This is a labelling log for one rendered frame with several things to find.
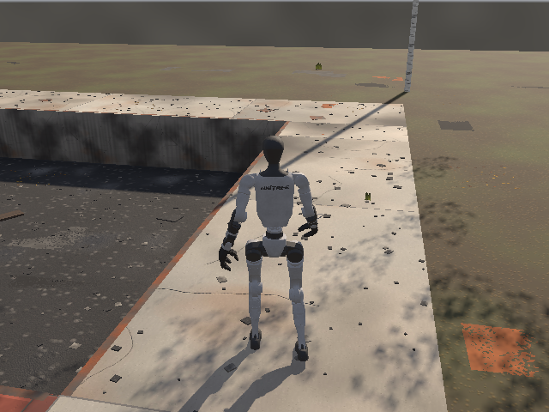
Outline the robot left hand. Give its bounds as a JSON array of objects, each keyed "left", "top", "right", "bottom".
[{"left": 219, "top": 247, "right": 238, "bottom": 271}]

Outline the left robot forearm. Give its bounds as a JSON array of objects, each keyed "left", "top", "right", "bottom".
[{"left": 221, "top": 209, "right": 241, "bottom": 251}]

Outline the robot left upper arm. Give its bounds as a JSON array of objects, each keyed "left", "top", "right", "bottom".
[{"left": 234, "top": 173, "right": 256, "bottom": 223}]

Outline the robot right upper arm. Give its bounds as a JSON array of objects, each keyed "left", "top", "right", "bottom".
[{"left": 292, "top": 173, "right": 315, "bottom": 218}]

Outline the robot right hand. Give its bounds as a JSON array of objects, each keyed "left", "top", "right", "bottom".
[{"left": 298, "top": 223, "right": 318, "bottom": 237}]

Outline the robot left thigh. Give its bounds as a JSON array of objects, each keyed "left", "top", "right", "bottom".
[{"left": 245, "top": 239, "right": 262, "bottom": 297}]

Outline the right robot forearm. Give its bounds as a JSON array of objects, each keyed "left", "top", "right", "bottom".
[{"left": 305, "top": 204, "right": 318, "bottom": 228}]

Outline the robot right thigh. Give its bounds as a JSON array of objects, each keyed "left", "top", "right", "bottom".
[{"left": 286, "top": 240, "right": 304, "bottom": 304}]

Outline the robot thigh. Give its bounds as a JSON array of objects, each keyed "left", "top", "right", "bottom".
[
  {"left": 286, "top": 240, "right": 304, "bottom": 304},
  {"left": 245, "top": 239, "right": 262, "bottom": 297}
]

